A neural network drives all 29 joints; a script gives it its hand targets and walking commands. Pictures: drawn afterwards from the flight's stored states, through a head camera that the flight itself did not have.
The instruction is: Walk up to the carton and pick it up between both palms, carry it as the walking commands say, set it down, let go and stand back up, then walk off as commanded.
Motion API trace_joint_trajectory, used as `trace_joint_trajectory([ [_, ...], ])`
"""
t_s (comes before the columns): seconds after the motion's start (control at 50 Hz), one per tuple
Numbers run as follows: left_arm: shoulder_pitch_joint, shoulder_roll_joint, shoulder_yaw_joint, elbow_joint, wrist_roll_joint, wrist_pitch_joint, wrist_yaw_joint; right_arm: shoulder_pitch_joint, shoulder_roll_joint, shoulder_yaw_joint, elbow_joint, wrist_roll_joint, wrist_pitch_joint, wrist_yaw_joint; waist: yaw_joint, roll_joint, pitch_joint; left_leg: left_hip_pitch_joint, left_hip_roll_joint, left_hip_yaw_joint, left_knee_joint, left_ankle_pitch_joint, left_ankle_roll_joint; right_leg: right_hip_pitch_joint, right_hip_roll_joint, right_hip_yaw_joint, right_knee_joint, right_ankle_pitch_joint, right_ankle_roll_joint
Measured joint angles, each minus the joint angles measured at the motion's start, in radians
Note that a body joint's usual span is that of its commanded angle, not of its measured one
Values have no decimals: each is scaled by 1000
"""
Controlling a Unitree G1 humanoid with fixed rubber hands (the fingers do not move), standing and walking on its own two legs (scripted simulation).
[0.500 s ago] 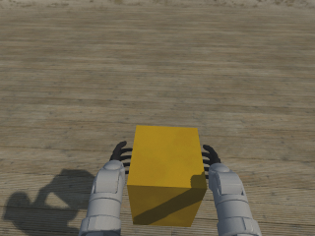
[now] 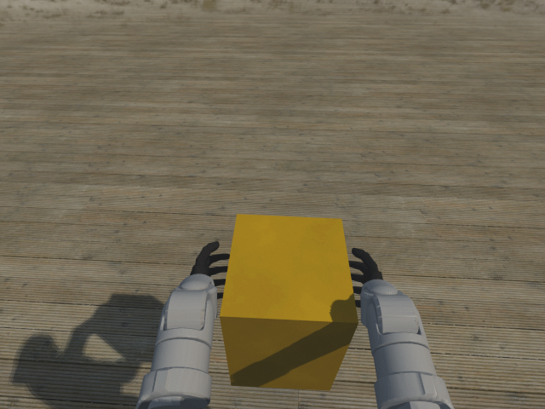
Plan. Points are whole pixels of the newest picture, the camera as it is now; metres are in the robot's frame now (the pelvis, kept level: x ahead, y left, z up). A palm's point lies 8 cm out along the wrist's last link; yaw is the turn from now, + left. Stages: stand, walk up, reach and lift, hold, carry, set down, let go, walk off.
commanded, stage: hold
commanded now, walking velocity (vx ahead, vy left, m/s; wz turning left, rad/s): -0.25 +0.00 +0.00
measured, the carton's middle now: (284, 304) +0.31 +0.00 -0.02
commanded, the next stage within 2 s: carry in 0.02 s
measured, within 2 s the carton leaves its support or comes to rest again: neither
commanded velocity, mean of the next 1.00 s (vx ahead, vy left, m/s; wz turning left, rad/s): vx -0.25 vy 0.00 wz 0.00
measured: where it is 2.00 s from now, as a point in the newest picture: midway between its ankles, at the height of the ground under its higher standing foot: outside the picture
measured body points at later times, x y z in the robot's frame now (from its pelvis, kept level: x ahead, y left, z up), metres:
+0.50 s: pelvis -0.05 +0.00 -0.01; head -0.04 +0.00 +0.44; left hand +0.23 +0.16 +0.07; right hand +0.25 -0.11 +0.07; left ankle -0.01 +0.11 -0.74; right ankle -0.04 -0.12 -0.70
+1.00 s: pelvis -0.20 -0.06 -0.01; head -0.20 -0.08 +0.44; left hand +0.08 +0.08 +0.08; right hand +0.09 -0.19 +0.07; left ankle -0.25 +0.07 -0.70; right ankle -0.10 -0.13 -0.74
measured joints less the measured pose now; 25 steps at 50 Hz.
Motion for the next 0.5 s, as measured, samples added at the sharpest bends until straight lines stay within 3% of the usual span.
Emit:
trace_joint_trajectory([
  [0.1,-2,1,-16,-34,-10,-10,9,-13,3,-7,-34,-3,-5,1,-1,8,-48,-135,1,-13,80,-22,-11,-129,9,-13,75,-22,-4],
  [0.18,7,4,-28,-156,-73,11,33,-22,5,12,-146,52,23,-23,4,27,-52,-267,6,-24,150,-27,-18,-252,20,-28,135,-29,-13],
  [0.24,14,5,-55,-277,-124,43,57,-13,4,26,-278,104,61,-46,-5,44,-25,-372,17,23,254,-8,-3,-314,18,-50,168,-27,-21],
  [0.3,35,11,-91,-403,-161,98,79,28,-9,68,-413,160,109,-76,-9,30,-21,-429,11,82,359,-155,11,-366,-1,-58,194,-29,-15],
  [0.32,50,15,-104,-444,-169,121,85,45,-14,84,-450,177,127,-87,-11,23,-30,-429,9,100,359,-171,17,-383,-8,-57,199,-28,-12],
  [0.36,81,23,-129,-527,-183,168,95,75,-21,115,-527,201,170,-105,-19,22,-52,-399,16,117,275,-27,40,-425,-14,-66,234,-35,-4],
  [0.38,95,27,-136,-563,-194,186,101,88,-24,129,-562,210,188,-114,-20,12,-59,-403,10,120,266,-48,48,-453,-22,-72,278,-45,-4],
  [0.44,159,39,-157,-647,-224,243,121,129,-31,169,-625,233,248,-136,3,7,-64,-405,22,123,253,-83,52,-505,-8,-105,436,-249,3],
  [0.5,220,47,-186,-693,-251,301,146,179,-39,192,-671,241,315,-144,21,23,-86,-394,46,106,191,-36,41,-499,8,-151,487,-291,-3],
])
